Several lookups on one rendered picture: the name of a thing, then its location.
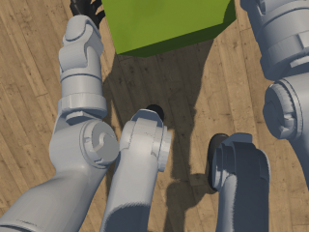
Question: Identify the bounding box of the robot right upper arm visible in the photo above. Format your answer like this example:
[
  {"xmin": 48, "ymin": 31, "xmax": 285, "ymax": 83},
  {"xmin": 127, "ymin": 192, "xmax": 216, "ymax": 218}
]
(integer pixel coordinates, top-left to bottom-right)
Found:
[{"xmin": 263, "ymin": 72, "xmax": 309, "ymax": 191}]

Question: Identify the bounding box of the robot left hand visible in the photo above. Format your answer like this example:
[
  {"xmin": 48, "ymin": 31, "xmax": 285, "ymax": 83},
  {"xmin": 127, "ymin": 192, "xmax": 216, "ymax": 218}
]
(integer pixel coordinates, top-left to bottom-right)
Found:
[{"xmin": 70, "ymin": 0, "xmax": 105, "ymax": 30}]

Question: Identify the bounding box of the right robot shin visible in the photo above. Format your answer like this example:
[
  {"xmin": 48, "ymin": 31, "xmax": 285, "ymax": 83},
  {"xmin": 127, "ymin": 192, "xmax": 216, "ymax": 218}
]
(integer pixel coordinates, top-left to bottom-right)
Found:
[{"xmin": 216, "ymin": 132, "xmax": 271, "ymax": 189}]

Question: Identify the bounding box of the carton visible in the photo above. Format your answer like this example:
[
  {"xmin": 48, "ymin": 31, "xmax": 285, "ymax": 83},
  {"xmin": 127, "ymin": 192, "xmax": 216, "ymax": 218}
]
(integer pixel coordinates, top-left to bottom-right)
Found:
[{"xmin": 101, "ymin": 0, "xmax": 237, "ymax": 58}]

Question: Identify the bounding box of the right robot forearm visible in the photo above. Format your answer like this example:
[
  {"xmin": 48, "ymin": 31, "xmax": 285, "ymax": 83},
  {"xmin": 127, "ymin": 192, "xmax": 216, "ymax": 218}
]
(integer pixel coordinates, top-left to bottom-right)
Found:
[{"xmin": 239, "ymin": 0, "xmax": 309, "ymax": 81}]

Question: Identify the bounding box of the right robot thigh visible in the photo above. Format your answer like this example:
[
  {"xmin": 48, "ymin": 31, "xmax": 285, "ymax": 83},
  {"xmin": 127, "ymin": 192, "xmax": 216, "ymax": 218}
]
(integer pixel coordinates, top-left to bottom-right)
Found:
[{"xmin": 211, "ymin": 141, "xmax": 269, "ymax": 232}]

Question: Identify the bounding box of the robot left upper arm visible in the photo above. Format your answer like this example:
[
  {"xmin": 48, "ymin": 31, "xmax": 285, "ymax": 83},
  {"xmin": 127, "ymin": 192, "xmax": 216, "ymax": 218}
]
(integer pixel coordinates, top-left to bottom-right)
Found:
[{"xmin": 0, "ymin": 119, "xmax": 120, "ymax": 232}]

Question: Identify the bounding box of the left robot forearm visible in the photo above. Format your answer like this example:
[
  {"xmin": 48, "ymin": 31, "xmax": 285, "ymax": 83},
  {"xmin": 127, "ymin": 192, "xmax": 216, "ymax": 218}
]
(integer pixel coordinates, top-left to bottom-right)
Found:
[{"xmin": 51, "ymin": 14, "xmax": 108, "ymax": 137}]

